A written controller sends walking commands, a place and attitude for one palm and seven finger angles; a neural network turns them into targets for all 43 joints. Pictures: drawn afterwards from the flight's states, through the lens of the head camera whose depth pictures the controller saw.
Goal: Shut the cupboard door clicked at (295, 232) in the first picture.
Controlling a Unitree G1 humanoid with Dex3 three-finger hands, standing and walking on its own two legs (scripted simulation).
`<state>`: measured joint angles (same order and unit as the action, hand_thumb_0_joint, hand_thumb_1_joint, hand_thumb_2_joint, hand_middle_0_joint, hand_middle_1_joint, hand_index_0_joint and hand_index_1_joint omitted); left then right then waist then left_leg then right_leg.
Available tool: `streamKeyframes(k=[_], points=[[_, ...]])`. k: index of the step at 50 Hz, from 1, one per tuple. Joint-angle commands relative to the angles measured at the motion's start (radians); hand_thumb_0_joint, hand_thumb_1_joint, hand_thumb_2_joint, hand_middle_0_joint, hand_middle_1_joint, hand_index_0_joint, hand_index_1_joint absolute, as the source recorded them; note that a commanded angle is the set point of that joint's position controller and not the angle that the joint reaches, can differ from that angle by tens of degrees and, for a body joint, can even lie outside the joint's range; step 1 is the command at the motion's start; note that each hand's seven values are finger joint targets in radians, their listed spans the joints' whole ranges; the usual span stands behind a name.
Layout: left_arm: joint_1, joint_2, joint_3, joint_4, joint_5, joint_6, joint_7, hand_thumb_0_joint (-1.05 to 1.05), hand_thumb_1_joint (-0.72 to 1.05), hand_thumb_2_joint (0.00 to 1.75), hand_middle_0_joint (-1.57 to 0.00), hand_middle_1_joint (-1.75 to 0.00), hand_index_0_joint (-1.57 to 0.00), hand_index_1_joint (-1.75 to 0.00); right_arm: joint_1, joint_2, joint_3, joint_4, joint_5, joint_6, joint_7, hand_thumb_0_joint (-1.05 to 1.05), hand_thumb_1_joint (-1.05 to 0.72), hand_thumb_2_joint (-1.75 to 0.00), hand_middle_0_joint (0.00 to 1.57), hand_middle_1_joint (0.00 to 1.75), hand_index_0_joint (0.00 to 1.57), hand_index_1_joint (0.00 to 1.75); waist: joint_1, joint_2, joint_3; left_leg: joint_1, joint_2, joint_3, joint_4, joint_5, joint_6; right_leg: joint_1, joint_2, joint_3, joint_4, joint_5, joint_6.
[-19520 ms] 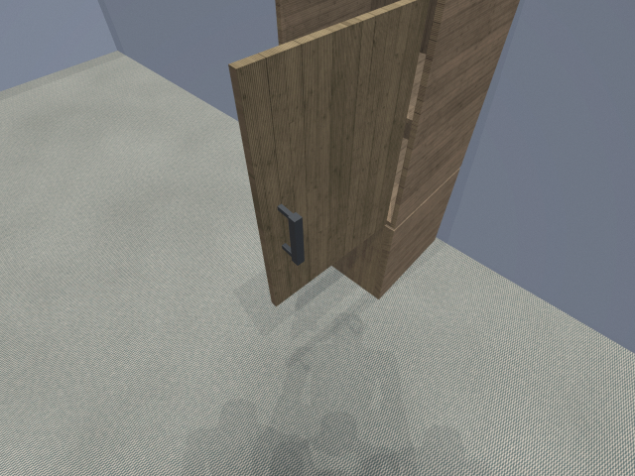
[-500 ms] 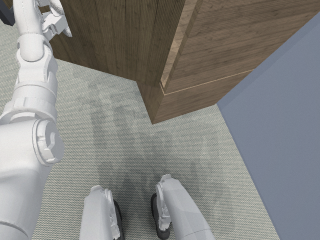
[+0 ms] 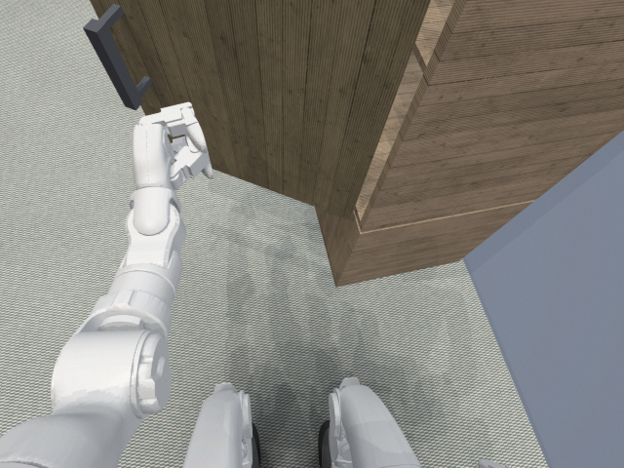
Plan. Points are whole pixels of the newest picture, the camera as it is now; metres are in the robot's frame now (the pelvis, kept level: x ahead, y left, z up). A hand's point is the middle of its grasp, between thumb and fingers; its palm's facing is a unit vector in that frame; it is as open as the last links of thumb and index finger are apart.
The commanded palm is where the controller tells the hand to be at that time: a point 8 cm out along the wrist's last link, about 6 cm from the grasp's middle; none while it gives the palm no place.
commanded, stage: pull the fist back off the door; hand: left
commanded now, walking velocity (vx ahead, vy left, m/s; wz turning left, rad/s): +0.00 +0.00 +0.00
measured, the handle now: (124, 60) +0.65 +0.21 +0.04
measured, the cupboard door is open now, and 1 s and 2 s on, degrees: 56 56 56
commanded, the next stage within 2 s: draw the hand back to the body in 0.04 s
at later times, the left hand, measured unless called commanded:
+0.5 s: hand (140, 178) +0.42 +0.15 +0.11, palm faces +0.09 -0.99 -0.04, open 3.1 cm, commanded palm +0.38 +0.20 +0.12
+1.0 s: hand out of the picture +0.30 +0.23 +0.21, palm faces +0.26 -0.92 -0.28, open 3.6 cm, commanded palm +0.26 +0.27 +0.23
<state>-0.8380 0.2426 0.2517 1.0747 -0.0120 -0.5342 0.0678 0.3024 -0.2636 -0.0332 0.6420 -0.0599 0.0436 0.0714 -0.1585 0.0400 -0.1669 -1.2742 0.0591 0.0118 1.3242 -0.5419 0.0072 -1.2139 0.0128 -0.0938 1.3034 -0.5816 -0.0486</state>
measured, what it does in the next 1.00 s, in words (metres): rises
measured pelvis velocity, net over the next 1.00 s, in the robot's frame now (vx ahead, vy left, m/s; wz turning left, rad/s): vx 0.04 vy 0.01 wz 0.02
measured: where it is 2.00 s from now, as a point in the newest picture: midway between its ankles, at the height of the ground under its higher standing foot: outside the picture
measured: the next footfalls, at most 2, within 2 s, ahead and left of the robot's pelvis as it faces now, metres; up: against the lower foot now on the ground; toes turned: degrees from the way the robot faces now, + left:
none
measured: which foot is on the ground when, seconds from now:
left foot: down 0.00-1.00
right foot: down 0.00-1.00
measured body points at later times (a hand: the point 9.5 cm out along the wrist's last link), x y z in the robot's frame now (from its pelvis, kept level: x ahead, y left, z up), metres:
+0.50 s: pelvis +0.01 +0.00 +0.06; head +0.10 -0.01 +0.50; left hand +0.41 +0.20 +0.11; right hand +0.06 -0.24 -0.08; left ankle +0.03 +0.12 -0.61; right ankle +0.01 -0.10 -0.61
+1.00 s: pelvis +0.04 +0.01 +0.13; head +0.04 -0.01 +0.58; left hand +0.28 +0.27 +0.23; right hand +0.25 -0.20 +0.05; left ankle +0.03 +0.12 -0.61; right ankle +0.01 -0.10 -0.61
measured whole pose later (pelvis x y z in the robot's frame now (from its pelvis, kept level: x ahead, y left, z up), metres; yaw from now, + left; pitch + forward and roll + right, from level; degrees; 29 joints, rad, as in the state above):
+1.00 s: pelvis +0.04 +0.01 +0.13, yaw +1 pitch +0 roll +0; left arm 0.14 0.29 0.11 0.02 -0.07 -0.05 0.09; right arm 0.15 -0.22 0.04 0.55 0.04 0.03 -0.10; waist 0.04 0.05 -0.03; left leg -0.24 0.01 0.06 0.52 -0.29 0.02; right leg -0.20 0.00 -0.05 0.52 -0.32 -0.02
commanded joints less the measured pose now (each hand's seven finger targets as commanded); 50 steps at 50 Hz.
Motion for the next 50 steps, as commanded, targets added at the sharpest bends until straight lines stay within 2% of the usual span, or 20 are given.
streamKeyframes(k=[1,5,7,8,10,11,12,16,20,23,26,30,31,33,34,35,36,39,46,50], points=[[-0.476,0.17,0.012,-0.187,0.009,-0.089,0.03,0.0,0.9,0.9,-1.3,-1.5,-1.3,-1.5,0.181,-0.143,-0.042,-0.029,0.003,-0.004,-0.012,0.0,-0.9,-0.9,0.2,0.3,0.2,0.3,-0.054,0.034,-0.515,0.398,-0.046,-0.045,-0.098,0.353,0.023,0.251,0.021,0.081,-0.176,0.444,0.04],[-0.497,0.191,0.023,-0.154,0.019,-0.101,0.039,0.0,0.9,0.9,-1.3,-1.5,-1.3,-1.5,0.155,-0.14,-0.034,-0.036,0.001,-0.006,-0.02,0.0,-0.9,-0.9,0.2,0.3,0.2,0.3,-0.051,0.044,-0.514,0.366,-0.052,-0.042,-0.097,0.313,0.024,0.257,0.019,0.091,-0.175,0.414,0.039],[-0.478,0.199,0.03,-0.116,0.015,-0.096,0.032,0.0,0.9,0.9,-1.3,-1.5,-1.3,-1.5,0.15,-0.141,-0.029,-0.039,0.001,-0.006,-0.02,0.0,-0.9,-0.9,0.2,0.3,0.2,0.3,-0.05,0.014,-0.496,0.333,-0.051,-0.04,-0.098,0.286,0.025,0.266,0.021,0.095,-0.18,0.391,0.04],[-0.472,0.173,0.007,-0.096,0.016,-0.092,0.024,0.0,0.9,0.9,-1.3,-1.5,-1.3,-1.5,0.146,-0.138,-0.029,-0.041,0.002,-0.006,-0.018,0.0,-0.9,-0.9,0.2,0.3,0.2,0.3,-0.053,0.022,-0.485,0.33,-0.053,-0.04,-0.101,0.275,0.025,0.255,0.022,0.093,-0.183,0.378,0.039],[-0.4,0.245,0.078,-0.203,-0.004,-0.099,0.01,0.0,0.9,0.9,-1.3,-1.5,-1.3,-1.5,0.143,-0.145,-0.033,-0.07,0.009,-0.004,-0.019,0.0,-0.9,-0.9,0.2,0.3,0.2,0.3,0.016,0.081,-0.619,0.434,-0.052,-0.036,-0.128,0.348,0.017,0.33,0.021,0.095,-0.18,0.434,0.031],[-0.336,0.239,0.071,-0.252,-0.015,-0.092,-0.004,0.0,0.9,0.9,-1.3,-1.5,-1.3,-1.5,0.136,-0.14,-0.031,-0.09,0.017,0.0,-0.018,0.0,-0.9,-0.9,0.2,0.3,0.2,0.3,0.041,0.093,-0.656,0.476,-0.051,-0.035,-0.152,0.378,0.012,0.371,0.022,0.092,-0.185,0.461,0.029],[-0.29,0.21,0.052,-0.301,-0.031,-0.079,-0.017,0.0,0.9,0.9,-1.3,-1.5,-1.3,-1.5,0.131,-0.134,-0.032,-0.104,0.026,0.003,-0.018,0.0,-0.9,-0.9,0.2,0.3,0.2,0.3,0.046,0.08,-0.657,0.508,-0.05,-0.031,-0.175,0.401,0.012,0.403,0.023,0.089,-0.204,0.488,0.031],[-0.109,0.157,0.001,-0.476,-0.089,0.005,-0.052,0.0,0.9,0.9,-1.3,-1.5,-1.3,-1.5,0.126,-0.126,-0.033,-0.138,0.062,0.007,-0.033,0.0,-0.9,-0.9,0.2,0.3,0.2,0.3,0.055,-0.029,-0.569,0.536,-0.047,-0.014,-0.265,0.381,0.021,0.529,0.026,0.09,-0.303,0.515,0.043],[-0.014,0.144,-0.017,-0.613,-0.131,0.032,-0.053,0.0,0.9,0.9,-1.3,-1.5,-1.3,-1.5,0.102,-0.119,-0.025,-0.143,0.079,-0.019,-0.067,0.0,-0.9,-0.9,0.2,0.3,0.2,0.3,0.058,-0.085,-0.412,0.549,-0.051,0.002,-0.354,0.29,0.03,0.592,0.022,0.099,-0.412,0.434,0.051],[0.061,0.105,-0.063,-0.656,-0.134,0.022,-0.063,0.0,0.9,0.9,-1.3,-1.5,-1.3,-1.5,0.077,-0.114,-0.021,-0.132,0.081,-0.043,-0.079,0.0,-0.9,-0.9,0.2,0.3,0.2,0.3,0.059,-0.07,-0.327,0.602,-0.052,0.003,-0.403,0.256,0.031,0.59,0.018,0.094,-0.461,0.383,0.05],[0.177,0.113,-0.073,-0.664,-0.136,0.033,-0.089,0.0,0.9,0.9,-1.3,-1.5,-1.3,-1.5,0.05,-0.114,-0.015,-0.134,0.089,-0.057,-0.088,0.0,-0.9,-0.9,0.2,0.3,0.2,0.3,0.079,-0.024,-0.256,0.663,-0.051,0.002,-0.457,0.261,0.027,0.6,0.016,0.084,-0.498,0.375,0.042],[0.314,0.111,-0.078,-0.761,-0.175,0.075,-0.135,0.0,0.9,0.9,-1.24,-1.44,-1.24,-1.44,0.0,-0.111,-0.008,-0.169,0.103,-0.072,-0.092,0.0,-0.9,-0.9,0.2,0.3,0.2,0.3,0.115,0.019,-0.229,0.752,-0.053,0.001,-0.525,0.3,0.024,0.665,0.014,0.071,-0.538,0.409,0.035],[0.362,0.142,-0.046,-0.793,-0.187,0.086,-0.139,0.0,0.9,0.9,-1.22,-1.41,-1.22,-1.41,-0.012,-0.114,-0.007,-0.179,0.106,-0.074,-0.094,0.0,-0.9,-0.9,0.2,0.3,0.2,0.3,0.133,-0.004,-0.234,0.761,-0.051,-0.004,-0.541,0.321,0.023,0.699,0.015,0.068,-0.54,0.426,0.032],[0.416,0.127,-0.058,-0.862,-0.207,0.11,-0.157,0.0,0.9,0.9,-1.16,-1.35,-1.16,-1.35,-0.044,-0.108,-0.002,-0.2,0.113,-0.085,-0.098,0.0,-0.9,-0.9,0.2,0.3,0.2,0.3,0.137,-0.007,-0.203,0.789,-0.051,0.0,-0.566,0.333,0.025,0.723,0.014,0.064,-0.562,0.443,0.034],[0.465,0.197,-0.115,-0.91,-0.095,0.178,-0.092,0.0,0.9,0.9,-1.13,-1.32,-1.13,-1.32,-0.081,-0.087,-0.013,-0.219,0.116,-0.041,-0.121,0.0,-0.9,-0.9,0.2,0.3,0.2,0.3,0.157,-0.025,-0.26,0.865,-0.053,0.009,-0.622,0.359,0.026,0.804,-0.013,0.122,-0.62,0.451,0.03],[0.466,0.17,-0.122,-0.992,-0.091,0.222,-0.054,0.0,0.9,0.9,-1.11,-1.29,-1.11,-1.29,-0.104,-0.074,-0.006,-0.246,0.116,-0.028,-0.137,0.0,-0.9,-0.9,0.2,0.3,0.2,0.3,0.141,-0.028,-0.208,0.881,-0.052,0.015,-0.651,0.364,0.029,0.82,-0.016,0.116,-0.653,0.468,0.039],[0.502,0.176,-0.125,-1.022,-0.08,0.256,-0.028,0.0,0.9,0.9,-1.08,-1.26,-1.08,-1.26,-0.123,-0.078,-0.002,-0.242,0.116,-0.022,-0.147,0.0,-0.9,-0.9,0.2,0.3,0.2,0.3,0.149,0.012,-0.172,0.903,-0.049,0.014,-0.678,0.359,0.026,0.839,-0.019,0.114,-0.675,0.458,0.036],[0.573,0.198,-0.11,-1.103,-0.069,0.326,0.017,0.0,0.9,0.9,-1.0,-1.17,-1.0,-1.17,-0.156,-0.077,0.012,-0.24,0.114,-0.02,-0.174,0.0,-0.9,-0.9,0.2,0.3,0.2,0.3,0.15,-0.041,-0.114,0.976,-0.043,0.005,-0.742,0.39,0.033,0.903,-0.017,0.097,-0.739,0.483,0.036],[0.754,0.189,-0.082,-1.252,-0.058,0.42,0.039,0.0,0.9,0.9,-0.81,-0.96,-0.81,-0.96,-0.204,-0.06,0.039,-0.225,0.104,-0.056,-0.181,0.0,-0.9,-0.9,0.2,0.3,0.2,0.3,0.17,0.011,-0.009,1.142,-0.037,0.005,-0.867,0.506,0.026,1.017,-0.019,0.07,-0.854,0.568,0.031],[0.858,0.199,-0.05,-1.35,-0.057,0.443,0.037,0.0,0.9,0.9,-0.69,-0.84,-0.69,-0.84,-0.222,-0.061,0.047,-0.225,0.094,-0.079,-0.171,0.0,-0.9,-0.9,0.2,0.3,0.2,0.3,0.182,-0.016,0.017,1.191,-0.036,0.006,-0.911,0.55,0.026,1.065,-0.019,0.065,-0.903,0.598,0.033]])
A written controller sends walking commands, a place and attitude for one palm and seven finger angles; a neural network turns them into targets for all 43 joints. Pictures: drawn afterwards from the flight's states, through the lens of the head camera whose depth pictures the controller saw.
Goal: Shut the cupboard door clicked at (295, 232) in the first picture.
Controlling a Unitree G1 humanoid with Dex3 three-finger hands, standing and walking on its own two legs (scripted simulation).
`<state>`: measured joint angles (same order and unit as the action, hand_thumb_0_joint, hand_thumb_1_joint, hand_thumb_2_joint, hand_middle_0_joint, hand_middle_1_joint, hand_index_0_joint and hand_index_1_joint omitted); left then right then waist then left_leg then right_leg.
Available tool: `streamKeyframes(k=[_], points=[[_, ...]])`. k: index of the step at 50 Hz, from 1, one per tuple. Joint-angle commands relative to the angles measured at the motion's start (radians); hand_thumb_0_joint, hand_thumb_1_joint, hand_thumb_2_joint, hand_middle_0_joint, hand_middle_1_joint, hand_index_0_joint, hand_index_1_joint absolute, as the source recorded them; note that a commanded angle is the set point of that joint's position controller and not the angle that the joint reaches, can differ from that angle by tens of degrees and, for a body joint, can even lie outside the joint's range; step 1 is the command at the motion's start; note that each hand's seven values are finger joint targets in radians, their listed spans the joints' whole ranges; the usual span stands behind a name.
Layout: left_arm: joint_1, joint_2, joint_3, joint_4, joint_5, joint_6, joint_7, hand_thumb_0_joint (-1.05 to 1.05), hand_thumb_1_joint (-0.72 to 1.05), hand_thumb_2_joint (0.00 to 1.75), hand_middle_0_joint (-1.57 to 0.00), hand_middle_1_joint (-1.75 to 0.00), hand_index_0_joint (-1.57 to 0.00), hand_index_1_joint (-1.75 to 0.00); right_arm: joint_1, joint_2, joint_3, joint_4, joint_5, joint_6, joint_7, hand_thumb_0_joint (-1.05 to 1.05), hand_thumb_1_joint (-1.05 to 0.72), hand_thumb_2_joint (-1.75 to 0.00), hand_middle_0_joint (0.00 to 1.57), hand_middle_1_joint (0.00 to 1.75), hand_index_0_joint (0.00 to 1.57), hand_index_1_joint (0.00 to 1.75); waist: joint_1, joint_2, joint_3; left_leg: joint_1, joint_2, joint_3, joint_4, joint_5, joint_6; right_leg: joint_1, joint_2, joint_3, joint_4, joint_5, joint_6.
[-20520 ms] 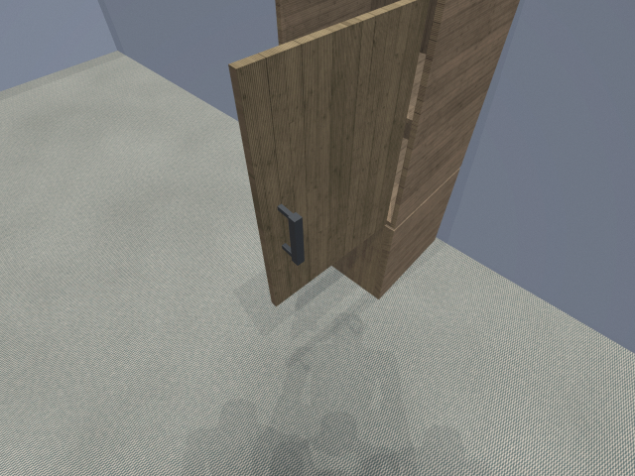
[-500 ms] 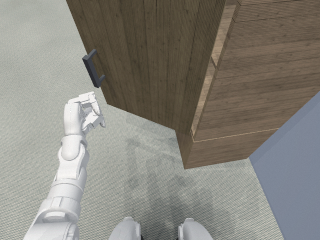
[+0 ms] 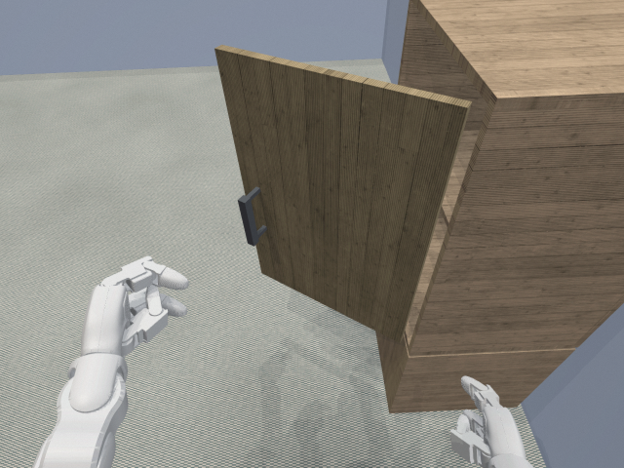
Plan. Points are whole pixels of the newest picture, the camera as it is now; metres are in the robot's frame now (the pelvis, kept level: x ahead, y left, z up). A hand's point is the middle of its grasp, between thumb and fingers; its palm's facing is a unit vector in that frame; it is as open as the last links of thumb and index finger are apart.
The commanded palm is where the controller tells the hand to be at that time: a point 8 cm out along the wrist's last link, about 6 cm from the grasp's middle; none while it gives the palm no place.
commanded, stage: draw the hand back to the body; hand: left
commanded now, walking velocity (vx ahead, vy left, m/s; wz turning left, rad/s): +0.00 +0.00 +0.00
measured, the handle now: (254, 216) +0.62 +0.19 -0.09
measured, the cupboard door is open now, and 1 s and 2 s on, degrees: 56 56 56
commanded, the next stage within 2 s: step back with the hand held close in 0.74 s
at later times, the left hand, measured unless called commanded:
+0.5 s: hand (33, 345) +0.18 +0.27 +0.17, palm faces +0.49 -0.75 -0.44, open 7.0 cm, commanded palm +0.14 +0.30 +0.18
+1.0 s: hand (41, 338) +0.19 +0.27 +0.16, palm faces +0.45 -0.77 -0.46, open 7.4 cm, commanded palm +0.14 +0.30 +0.18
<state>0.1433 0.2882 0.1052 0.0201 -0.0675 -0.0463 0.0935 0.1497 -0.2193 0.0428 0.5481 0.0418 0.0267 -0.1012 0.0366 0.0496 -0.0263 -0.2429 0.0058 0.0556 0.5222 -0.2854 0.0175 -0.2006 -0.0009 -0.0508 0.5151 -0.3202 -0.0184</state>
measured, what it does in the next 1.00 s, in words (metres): stands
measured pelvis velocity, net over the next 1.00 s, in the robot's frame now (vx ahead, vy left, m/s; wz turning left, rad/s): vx -0.01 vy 0.00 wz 0.00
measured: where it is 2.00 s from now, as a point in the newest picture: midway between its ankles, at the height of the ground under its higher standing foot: outside the picture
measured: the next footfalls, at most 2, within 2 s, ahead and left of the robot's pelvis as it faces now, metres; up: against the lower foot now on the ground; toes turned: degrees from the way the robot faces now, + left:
none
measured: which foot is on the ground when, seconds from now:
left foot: down 0.00-1.00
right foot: down 0.00-1.00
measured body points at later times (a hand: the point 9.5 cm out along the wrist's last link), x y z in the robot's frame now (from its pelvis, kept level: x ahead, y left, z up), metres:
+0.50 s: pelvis +0.00 +0.00 +0.01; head -0.01 -0.04 +0.45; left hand +0.15 +0.31 +0.19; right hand +0.19 -0.22 -0.09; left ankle -0.01 +0.11 -0.74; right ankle -0.03 -0.10 -0.74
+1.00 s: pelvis -0.01 +0.00 +0.01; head -0.01 -0.03 +0.46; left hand +0.16 +0.31 +0.19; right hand +0.18 -0.23 -0.09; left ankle -0.01 +0.11 -0.74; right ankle -0.03 -0.10 -0.74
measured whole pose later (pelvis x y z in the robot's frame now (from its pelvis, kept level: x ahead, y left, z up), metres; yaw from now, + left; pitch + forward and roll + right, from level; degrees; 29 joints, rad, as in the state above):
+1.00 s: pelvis -0.01 +0.00 +0.01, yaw +0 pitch -1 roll -1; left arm 0.49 0.36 0.38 -0.35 -0.07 -0.13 0.11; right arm 0.18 -0.24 0.00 0.61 0.01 -0.03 -0.08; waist 0.03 0.09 -0.01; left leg -0.20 0.02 0.05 0.47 -0.25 0.02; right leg -0.13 0.02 -0.05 0.39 -0.25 -0.02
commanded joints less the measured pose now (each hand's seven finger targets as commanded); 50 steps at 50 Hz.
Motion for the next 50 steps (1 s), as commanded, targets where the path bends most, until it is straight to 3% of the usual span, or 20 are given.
streamKeyframes(k=[1,4,9,12,14,15,18,21,25,29,32,34,36,39,43,44,45,46,48,50], points=[[-0.102,0.151,0.104,-0.319,-0.003,-0.04,0.011,0.0,0.9,0.9,-0.67,-0.81,-0.67,-0.81,-0.072,-0.103,-0.029,-0.129,-0.01,-0.067,0.005,0.0,-0.9,-0.9,0.2,0.3,0.2,0.3,-0.011,-0.007,-0.113,0.166,0.019,-0.04,-0.118,0.301,0.012,0.064,-0.007,0.019,-0.121,0.335,0.002],[-0.029,0.205,0.175,-0.394,-0.001,-0.034,0.017,0.0,0.9,0.9,-0.58,-0.72,-0.58,-0.72,-0.079,-0.105,-0.03,-0.122,-0.018,-0.081,0.012,0.0,-0.9,-0.9,0.2,0.3,0.2,0.3,0.003,0.01,-0.107,0.181,0.017,-0.037,-0.126,0.347,0.011,0.099,-0.007,0.023,-0.142,0.374,0.0],[0.076,0.235,0.247,-0.517,0.0,-0.037,0.023,0.0,0.9,0.9,-0.45,-0.57,-0.45,-0.57,-0.087,-0.1,-0.034,-0.117,-0.026,-0.105,0.022,0.0,-0.9,-0.9,0.2,0.3,0.2,0.3,0.014,0.023,-0.108,0.2,0.019,-0.036,-0.128,0.403,0.007,0.123,-0.008,0.02,-0.152,0.403,0.003],[0.136,0.245,0.286,-0.575,-0.004,-0.043,0.027,0.0,0.9,0.9,-0.36,-0.48,-0.36,-0.48,-0.089,-0.096,-0.037,-0.116,-0.027,-0.117,0.026,0.0,-0.9,-0.9,0.2,0.3,0.2,0.3,0.02,0.022,-0.096,0.197,0.018,-0.036,-0.13,0.398,0.009,0.125,-0.011,0.017,-0.151,0.396,0.006],[0.212,0.267,0.334,-0.56,-0.009,-0.043,0.028,0.0,0.9,0.9,-0.31,-0.42,-0.31,-0.42,-0.091,-0.1,-0.044,-0.107,-0.029,-0.123,0.027,0.0,-0.9,-0.9,0.2,0.3,0.2,0.3,0.029,-0.023,-0.062,0.172,0.019,-0.035,-0.132,0.375,0.011,0.118,-0.01,0.017,-0.163,0.387,0.009],[0.215,0.257,0.332,-0.589,-0.01,-0.049,0.026,0.0,0.9,0.9,-0.28,-0.39,-0.28,-0.39,-0.092,-0.097,-0.043,-0.11,-0.024,-0.124,0.028,0.0,-0.9,-0.9,0.2,0.3,0.2,0.3,0.026,0.003,-0.066,0.177,0.019,-0.032,-0.135,0.364,0.011,0.122,-0.014,0.019,-0.16,0.373,0.009],[0.25,0.292,0.392,-0.639,-0.012,-0.068,0.033,0.0,0.9,0.9,-0.2,-0.3,-0.2,-0.3,-0.092,-0.096,-0.05,-0.106,-0.025,-0.138,0.026,0.0,-0.9,-0.9,0.2,0.3,0.2,0.3,0.033,0.005,-0.068,0.176,0.018,-0.034,-0.135,0.338,0.012,0.117,-0.011,0.017,-0.161,0.347,0.01],[0.247,0.218,0.324,-0.545,-0.01,-0.063,0.024,0.0,0.9,0.9,-0.2,-0.3,-0.2,-0.3,-0.086,-0.106,-0.055,-0.089,-0.023,-0.142,0.023,0.0,-0.9,-0.9,0.2,0.3,0.2,0.3,0.013,-0.034,0.029,0.155,0.021,-0.029,-0.149,0.259,0.017,0.054,-0.014,0.02,-0.184,0.267,0.015],[0.203,0.243,0.335,-0.55,-0.006,-0.075,0.028,0.0,0.9,0.9,-0.2,-0.3,-0.2,-0.3,-0.085,-0.116,-0.062,-0.084,-0.026,-0.15,0.014,0.0,-0.9,-0.9,0.2,0.3,0.2,0.3,0.019,-0.047,-0.011,0.171,0.016,-0.03,-0.154,0.228,0.026,0.066,-0.018,0.028,-0.191,0.226,0.015],[0.204,0.284,0.367,-0.587,-0.005,-0.088,0.034,0.0,0.9,0.9,-0.2,-0.3,-0.2,-0.3,-0.097,-0.111,-0.061,-0.078,-0.029,-0.164,0.008,0.0,-0.9,-0.9,0.2,0.3,0.2,0.3,0.03,-0.008,-0.03,0.174,0.01,-0.026,-0.148,0.224,0.026,0.081,-0.02,0.04,-0.207,0.221,0.013],[0.21,0.276,0.366,-0.614,-0.002,-0.096,0.038,0.0,0.9,0.9,-0.2,-0.3,-0.2,-0.3,-0.1,-0.1,-0.056,-0.08,-0.029,-0.174,0.007,0.0,-0.9,-0.9,0.2,0.3,0.2,0.3,0.032,0.043,-0.028,0.175,0.008,-0.025,-0.15,0.23,0.02,0.086,-0.019,0.037,-0.2,0.228,0.009],[0.243,0.29,0.389,-0.584,-0.005,-0.097,0.038,0.0,0.9,0.9,-0.2,-0.3,-0.2,-0.3,-0.096,-0.103,-0.058,-0.073,-0.03,-0.178,0.007,0.0,-0.9,-0.9,0.2,0.3,0.2,0.3,0.036,0.005,-0.004,0.158,0.01,-0.026,-0.151,0.234,0.019,0.085,-0.016,0.039,-0.212,0.236,0.01],[0.235,0.272,0.374,-0.599,-0.007,-0.099,0.035,0.0,0.9,0.9,-0.2,-0.3,-0.2,-0.3,-0.094,-0.098,-0.056,-0.076,-0.028,-0.176,0.01,0.0,-0.9,-0.9,0.2,0.3,0.2,0.3,0.03,0.045,-0.004,0.164,0.011,-0.022,-0.155,0.238,0.016,0.087,-0.017,0.037,-0.205,0.24,0.009],[0.256,0.258,0.37,-0.559,-0.008,-0.095,0.03,0.0,0.9,0.9,-0.2,-0.3,-0.2,-0.3,-0.089,-0.102,-0.059,-0.071,-0.029,-0.175,0.013,0.0,-0.9,-0.9,0.2,0.3,0.2,0.3,0.03,0.025,0.022,0.157,0.015,-0.024,-0.164,0.231,0.014,0.077,-0.012,0.034,-0.215,0.228,0.01],[0.249,0.248,0.359,-0.57,-0.01,-0.095,0.025,0.0,0.9,0.9,-0.2,-0.3,-0.2,-0.3,-0.087,-0.103,-0.063,-0.08,-0.027,-0.165,0.016,0.0,-0.9,-0.9,0.2,0.3,0.2,0.3,0.026,-0.001,-0.007,0.173,0.017,-0.021,-0.163,0.241,0.018,0.082,-0.011,0.034,-0.205,0.241,0.013],[0.063,0.407,0.503,-0.606,0.0,-0.141,0.042,0.0,0.9,0.9,-0.2,-0.3,-0.2,-0.3,-0.075,-0.123,-0.057,-0.113,-0.009,-0.141,0.021,0.0,-0.9,-0.9,0.2,0.3,0.2,0.3,-0.016,0.056,0.085,0.099,0.025,-0.042,-0.136,0.139,0.022,0.004,-0.061,0.117,-0.266,0.248,0.01],[0.196,0.312,0.424,-0.559,0.002,-0.148,0.034,0.0,0.9,0.9,-0.2,-0.3,-0.2,-0.3,-0.09,-0.124,-0.073,-0.092,-0.022,-0.131,0.017,0.0,-0.9,-0.9,0.2,0.3,0.2,0.3,-0.013,-0.011,0.026,0.081,0.033,-0.055,-0.086,0.126,0.027,-0.014,-0.1,0.14,-0.259,0.238,0.002],[0.268,0.274,0.39,-0.53,0.001,-0.15,0.029,0.0,0.9,0.9,-0.2,-0.3,-0.2,-0.3,-0.085,-0.128,-0.078,-0.092,-0.026,-0.121,0.019,0.0,-0.9,-0.9,0.2,0.3,0.2,0.3,-0.017,-0.044,0.012,0.091,0.031,-0.046,-0.063,0.137,0.029,-0.035,-0.112,0.151,-0.26,0.258,0.0],[0.31,0.264,0.38,-0.545,0.001,-0.161,0.031,0.0,0.9,0.9,-0.2,-0.3,-0.2,-0.3,-0.08,-0.126,-0.084,-0.097,-0.026,-0.102,0.021,0.0,-0.9,-0.9,0.2,0.3,0.2,0.3,-0.022,-0.058,-0.042,0.082,0.035,-0.047,-0.058,0.176,0.027,-0.015,-0.119,0.137,-0.223,0.309,-0.003],[0.323,0.279,0.391,-0.581,0.0,-0.166,0.035,0.0,0.9,0.9,-0.2,-0.3,-0.2,-0.3,-0.082,-0.131,-0.089,-0.105,-0.024,-0.088,0.014,0.0,-0.9,-0.9,0.2,0.3,0.2,0.3,-0.025,-0.025,-0.1,0.095,0.047,-0.051,-0.071,0.266,0.024,0.021,-0.11,0.111,-0.163,0.422,0.001]])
